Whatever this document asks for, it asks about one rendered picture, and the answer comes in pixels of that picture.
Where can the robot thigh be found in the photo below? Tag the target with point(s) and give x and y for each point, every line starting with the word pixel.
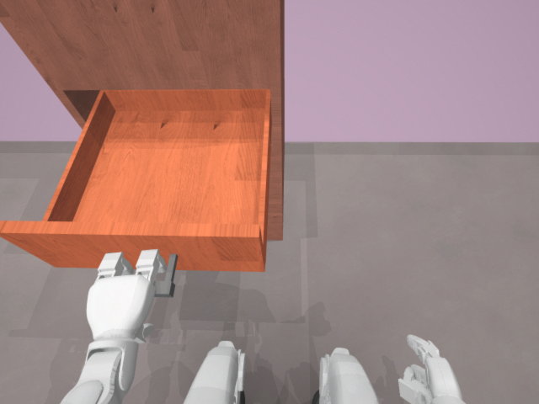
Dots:
pixel 219 377
pixel 344 381

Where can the left robot thigh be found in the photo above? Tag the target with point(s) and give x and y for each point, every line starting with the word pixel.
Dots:
pixel 219 377

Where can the drawer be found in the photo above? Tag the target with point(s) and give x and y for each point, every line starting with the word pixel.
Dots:
pixel 186 172

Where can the right robot hand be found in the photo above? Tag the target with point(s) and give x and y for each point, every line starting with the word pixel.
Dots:
pixel 421 386

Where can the left robot hand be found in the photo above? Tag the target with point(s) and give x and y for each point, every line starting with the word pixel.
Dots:
pixel 119 302

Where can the cabinet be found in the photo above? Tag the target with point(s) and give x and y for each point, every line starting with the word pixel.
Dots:
pixel 81 47

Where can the handle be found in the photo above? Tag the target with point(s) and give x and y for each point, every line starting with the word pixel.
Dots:
pixel 166 288

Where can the right robot thigh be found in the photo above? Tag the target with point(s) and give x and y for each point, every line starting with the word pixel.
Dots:
pixel 344 381

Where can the left robot forearm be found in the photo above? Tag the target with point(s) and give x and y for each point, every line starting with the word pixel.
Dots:
pixel 108 372

